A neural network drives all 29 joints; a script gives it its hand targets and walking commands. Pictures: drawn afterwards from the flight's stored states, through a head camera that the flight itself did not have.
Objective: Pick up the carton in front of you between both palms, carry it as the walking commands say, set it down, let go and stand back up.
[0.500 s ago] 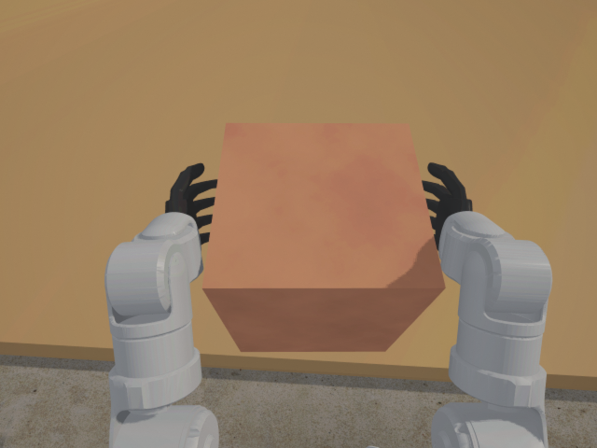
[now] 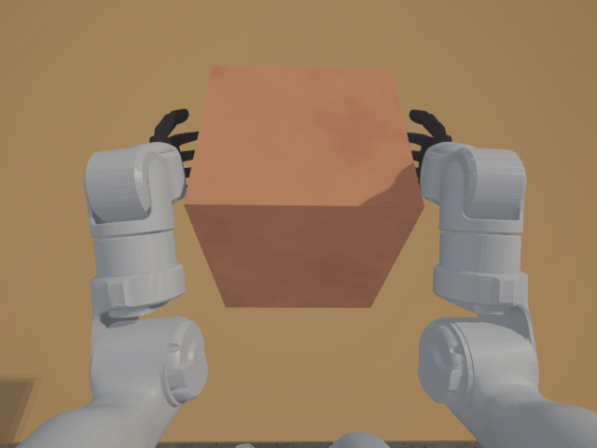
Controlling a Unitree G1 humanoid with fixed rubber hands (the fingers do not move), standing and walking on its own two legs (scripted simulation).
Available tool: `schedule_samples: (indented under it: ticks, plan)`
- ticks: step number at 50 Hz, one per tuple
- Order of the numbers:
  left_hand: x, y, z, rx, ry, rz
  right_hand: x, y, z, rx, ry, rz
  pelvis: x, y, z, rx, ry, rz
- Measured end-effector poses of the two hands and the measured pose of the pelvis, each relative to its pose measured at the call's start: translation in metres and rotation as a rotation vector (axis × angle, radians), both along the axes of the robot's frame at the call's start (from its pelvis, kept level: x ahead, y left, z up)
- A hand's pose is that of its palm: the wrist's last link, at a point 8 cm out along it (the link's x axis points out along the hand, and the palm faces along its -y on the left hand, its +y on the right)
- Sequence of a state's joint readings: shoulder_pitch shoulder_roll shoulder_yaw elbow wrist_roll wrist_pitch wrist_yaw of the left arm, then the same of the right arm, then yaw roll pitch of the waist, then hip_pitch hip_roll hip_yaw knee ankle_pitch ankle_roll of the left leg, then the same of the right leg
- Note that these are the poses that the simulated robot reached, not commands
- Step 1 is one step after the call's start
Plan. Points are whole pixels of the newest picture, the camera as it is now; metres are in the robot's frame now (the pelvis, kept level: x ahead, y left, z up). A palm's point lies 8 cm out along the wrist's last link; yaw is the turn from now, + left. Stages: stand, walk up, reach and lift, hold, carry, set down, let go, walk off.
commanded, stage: carry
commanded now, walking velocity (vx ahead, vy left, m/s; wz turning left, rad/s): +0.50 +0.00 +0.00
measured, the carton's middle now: (300, 200) +0.41 +0.00 +0.08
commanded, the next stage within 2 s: none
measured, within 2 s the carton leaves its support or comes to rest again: neither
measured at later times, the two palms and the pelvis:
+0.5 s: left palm out of the picture +0.70 +0.18 +0.25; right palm out of the picture +0.78 -0.12 +0.25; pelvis +0.36 -0.06 +0.11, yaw +8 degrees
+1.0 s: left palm out of the picture +1.02 +0.26 +0.28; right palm out of the picture +1.10 -0.03 +0.28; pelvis +0.69 +0.01 +0.12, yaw +21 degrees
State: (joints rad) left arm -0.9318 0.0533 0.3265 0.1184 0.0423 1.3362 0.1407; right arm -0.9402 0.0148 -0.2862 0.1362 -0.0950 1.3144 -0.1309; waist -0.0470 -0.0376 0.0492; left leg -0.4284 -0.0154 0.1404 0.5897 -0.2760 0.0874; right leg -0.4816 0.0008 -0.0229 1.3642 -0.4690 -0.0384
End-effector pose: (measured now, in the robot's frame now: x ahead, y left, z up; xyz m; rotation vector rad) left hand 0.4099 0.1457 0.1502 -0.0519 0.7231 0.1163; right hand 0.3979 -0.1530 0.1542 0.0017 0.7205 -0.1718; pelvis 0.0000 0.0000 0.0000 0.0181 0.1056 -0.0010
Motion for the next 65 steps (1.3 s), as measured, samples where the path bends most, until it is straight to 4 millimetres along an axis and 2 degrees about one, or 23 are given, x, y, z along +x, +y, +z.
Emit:
schedule_samples:
  ticks: [3,7,10,13,16,20,23,26,31,33,36,38,40,44,48,52,57,61,65]
  plan:
    - [0.037,-0.011,-0.008,-0.017,0.035,-0.016,0.025,-0.011,-0.011,0.014,0.033,-0.042,0.037,0.002,0.01,-0.024,0.002,0.005]
    - [0.091,-0.027,-0.004,-0.046,-0.021,-0.027,0.07,-0.025,-0.007,0.028,-0.027,-0.087,0.092,-0.003,0.014,-0.039,-0.002,0.016]
    - [0.137,-0.036,0.006,-0.045,-0.077,-0.026,0.118,-0.035,0.003,0.04,-0.083,-0.091,0.142,-0.011,0.015,-0.049,-0.005,0.022]
    - [0.186,-0.038,0.014,-0.018,-0.095,-0.003,0.179,-0.038,0.011,0.055,-0.099,-0.059,0.196,-0.025,0.017,-0.055,-0.004,0.021]
    - [0.222,-0.025,0.024,0.039,-0.076,0.06,0.244,-0.026,0.018,0.07,-0.077,0.032,0.243,-0.039,0.029,-0.054,-0.025,0.045]
    - [0.249,0.001,0.044,0.043,-0.025,0.157,0.305,0.003,0.044,0.069,-0.025,0.134,0.292,-0.052,0.067,-0.047,-0.039,0.075]
    - [0.272,0.019,0.074,0.03,-0.031,0.23,0.347,0.025,0.076,0.067,-0.029,0.196,0.332,-0.06,0.096,-0.02,-0.04,0.115]
    - [0.304,0.034,0.114,0.045,-0.078,0.282,0.394,0.044,0.112,0.085,-0.074,0.248,0.373,-0.062,0.115,0.005,-0.035,0.155]
    - [0.373,0.053,0.173,0.084,-0.13,0.31,0.469,0.065,0.159,0.099,-0.13,0.295,0.446,-0.051,0.126,0.019,-0.021,0.202]
    - [0.403,0.059,0.186,0.097,-0.131,0.302,0.499,0.07,0.17,0.094,-0.133,0.301,0.478,-0.043,0.123,0.017,-0.027,0.223]
    - [0.449,0.066,0.192,0.104,-0.116,0.277,0.54,0.076,0.178,0.068,-0.122,0.295,0.527,-0.027,0.114,0.012,-0.053,0.245]
    - [0.482,0.07,0.191,0.097,-0.109,0.245,0.565,0.078,0.18,0.039,-0.116,0.28,0.56,-0.015,0.104,0.002,-0.077,0.246]
    - [0.512,0.072,0.184,0.076,-0.086,0.223,0.589,0.078,0.177,0.007,-0.095,0.268,0.583,-0.009,0.099,0.019,-0.077,0.277]
    - [0.556,0.08,0.163,0.046,0.021,0.229,0.631,0.086,0.156,-0.011,0.015,0.273,0.622,0.003,0.107,0.012,-0.071,0.325]
    - [0.593,0.102,0.143,0.018,0.104,0.281,0.676,0.11,0.134,-0.018,0.099,0.31,0.663,0.011,0.119,-0.002,-0.052,0.358]
    - [0.621,0.132,0.115,-0.014,0.158,0.361,0.722,0.145,0.108,-0.021,0.155,0.361,0.712,0.014,0.128,-0.02,-0.026,0.387]
    - [0.648,0.16,0.077,-0.041,0.147,0.467,0.777,0.183,0.075,-0.002,0.153,0.412,0.788,0.016,0.129,-0.027,-0.013,0.385]
    - [0.675,0.166,0.053,-0.031,0.085,0.519,0.82,0.197,0.052,0.052,0.099,0.435,0.848,0.022,0.12,-0.043,-0.02,0.396]
    - [0.698,0.163,0.042,-0.052,0.06,0.535,0.842,0.194,0.045,0.077,0.081,0.405,0.89,0.032,0.13,-0.031,-0.004,0.393]
